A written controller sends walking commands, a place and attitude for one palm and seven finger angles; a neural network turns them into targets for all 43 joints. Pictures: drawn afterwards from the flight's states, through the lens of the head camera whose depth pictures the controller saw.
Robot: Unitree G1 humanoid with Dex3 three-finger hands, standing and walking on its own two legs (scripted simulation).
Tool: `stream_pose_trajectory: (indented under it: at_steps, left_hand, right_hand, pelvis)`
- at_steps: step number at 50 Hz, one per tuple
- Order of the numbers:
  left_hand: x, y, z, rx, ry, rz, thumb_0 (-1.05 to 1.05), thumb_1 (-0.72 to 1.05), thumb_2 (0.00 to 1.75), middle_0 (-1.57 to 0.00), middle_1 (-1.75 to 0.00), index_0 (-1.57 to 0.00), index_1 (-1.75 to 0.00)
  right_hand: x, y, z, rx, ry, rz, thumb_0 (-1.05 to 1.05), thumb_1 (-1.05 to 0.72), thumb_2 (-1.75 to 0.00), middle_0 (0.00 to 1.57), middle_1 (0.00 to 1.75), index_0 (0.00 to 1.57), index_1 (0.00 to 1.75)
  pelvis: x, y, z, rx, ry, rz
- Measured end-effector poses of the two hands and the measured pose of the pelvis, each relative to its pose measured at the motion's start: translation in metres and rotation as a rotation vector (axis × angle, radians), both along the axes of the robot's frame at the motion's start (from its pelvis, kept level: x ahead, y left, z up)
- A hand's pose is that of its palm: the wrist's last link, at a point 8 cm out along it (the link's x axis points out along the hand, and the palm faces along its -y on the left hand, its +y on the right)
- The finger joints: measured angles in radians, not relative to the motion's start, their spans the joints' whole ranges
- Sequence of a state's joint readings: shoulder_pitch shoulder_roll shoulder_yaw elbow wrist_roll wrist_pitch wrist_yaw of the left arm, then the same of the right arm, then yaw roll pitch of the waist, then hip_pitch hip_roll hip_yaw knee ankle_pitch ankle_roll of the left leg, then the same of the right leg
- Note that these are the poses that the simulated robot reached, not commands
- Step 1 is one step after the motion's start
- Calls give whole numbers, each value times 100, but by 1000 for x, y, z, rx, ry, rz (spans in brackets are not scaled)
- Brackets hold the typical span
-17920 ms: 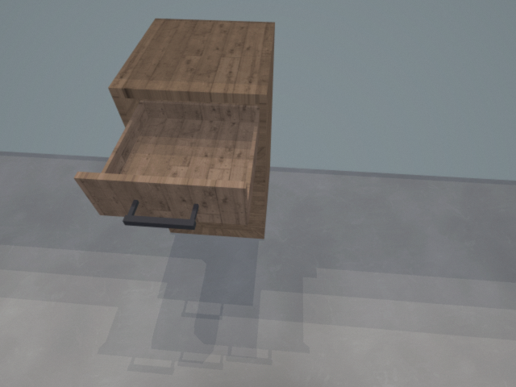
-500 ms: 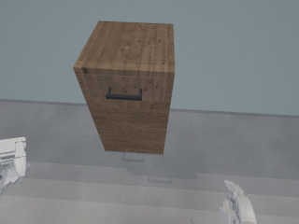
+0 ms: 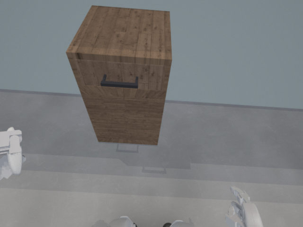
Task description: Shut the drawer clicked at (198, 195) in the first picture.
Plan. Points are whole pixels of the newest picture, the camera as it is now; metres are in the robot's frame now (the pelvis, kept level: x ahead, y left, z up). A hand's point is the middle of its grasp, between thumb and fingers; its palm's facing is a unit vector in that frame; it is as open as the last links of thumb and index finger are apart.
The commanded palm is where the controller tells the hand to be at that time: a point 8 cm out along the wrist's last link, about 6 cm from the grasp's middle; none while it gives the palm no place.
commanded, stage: step back with the hand held close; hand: left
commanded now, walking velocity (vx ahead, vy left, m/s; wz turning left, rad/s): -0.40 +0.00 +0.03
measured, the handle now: (120, 81) +0.70 +0.16 -0.10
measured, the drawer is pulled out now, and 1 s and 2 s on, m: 0.00 0.00 0.00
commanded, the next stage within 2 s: stop stepping back and stand still in 0.66 s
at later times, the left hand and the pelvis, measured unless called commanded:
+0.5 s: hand out of the picture +0.16 +0.26 +0.18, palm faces +0.37 -0.80 -0.48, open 3.2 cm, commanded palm +0.08 +0.29 +0.19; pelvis -0.03 +0.01 +0.01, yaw +3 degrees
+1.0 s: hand out of the picture +0.09 +0.22 +0.18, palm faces +0.29 -0.85 -0.45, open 3.2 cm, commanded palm +0.03 +0.26 +0.19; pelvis -0.12 -0.01 +0.01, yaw -4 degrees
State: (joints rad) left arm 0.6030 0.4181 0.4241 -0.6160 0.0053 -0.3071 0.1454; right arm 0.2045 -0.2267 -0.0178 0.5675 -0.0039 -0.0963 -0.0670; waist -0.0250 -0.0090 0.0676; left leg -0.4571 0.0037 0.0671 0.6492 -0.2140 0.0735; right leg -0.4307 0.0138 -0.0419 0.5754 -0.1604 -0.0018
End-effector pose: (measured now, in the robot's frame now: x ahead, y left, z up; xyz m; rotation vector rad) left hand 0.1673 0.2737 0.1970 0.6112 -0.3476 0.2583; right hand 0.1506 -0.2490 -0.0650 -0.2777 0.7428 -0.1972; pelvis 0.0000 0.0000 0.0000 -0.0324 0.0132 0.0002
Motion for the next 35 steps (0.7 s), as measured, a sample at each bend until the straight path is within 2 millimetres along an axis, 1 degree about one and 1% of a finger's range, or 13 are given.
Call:
stream_pose_trajectory:
  at_steps: [4,9,15,19,21,24,27,31,35]
  left_hand:
    - [-4,0,1,34,-11,-1,1,88,90,-141,-160,-141,-160]
    - [-13,-4,3,55,-37,13,1,88,90,-141,-160,-141,-160]
    - [-21,-6,4,-22,-67,2,1,88,90,-141,-160,-141,-160]
    - [-28,4,-3,-61,-55,-8,1,88,90,-141,-160,-141,-160]
    - [-32,10,-5,-43,-37,-5,1,88,90,-141,-160,-141,-160]
    - [-39,20,1,-23,-23,14,1,88,90,-141,-160,-141,-160]
    - [-48,24,9,-52,-33,33,1,88,90,-141,-160,-141,-160]
    - [-55,15,13,-105,-43,5,1,88,90,-141,-160,-141,-160]
    - [-61,-4,12,-102,-18,-70,1,89,90,-141,-160,-141,-160]
  right_hand:
    - [-4,-2,-2,-3,-2,1,1,-91,-90,20,30,20,30]
    - [-3,-2,-8,7,-12,16,1,-90,-90,20,30,20,30]
    - [-9,-1,-7,15,22,20,1,-91,-90,20,30,20,30]
    - [-20,4,-1,-6,50,4,1,-91,-90,20,30,20,30]
    - [-25,8,2,-25,44,6,1,-91,-90,20,30,20,30]
    - [-32,17,8,-22,40,12,1,-91,-90,20,30,20,30]
    - [-37,26,15,-10,38,38,1,-91,-90,20,30,20,30]
    - [-41,36,22,7,21,82,1,-90,-90,20,30,20,30]
    - [-49,36,21,33,-11,104,1,-90,-90,20,30,21,30]
  pelvis:
    - [-4,-2,-3,4,-2,11]
    - [-8,-7,-8,9,-11,12]
    - [-16,-6,-4,14,0,27]
    - [-23,1,-1,11,8,36]
    - [-28,5,0,-16,10,43]
    - [-33,7,6,-48,20,50]
    - [-36,7,15,-59,49,28]
    - [-47,3,22,-57,85,-8]
    - [-71,-5,21,-42,99,-36]
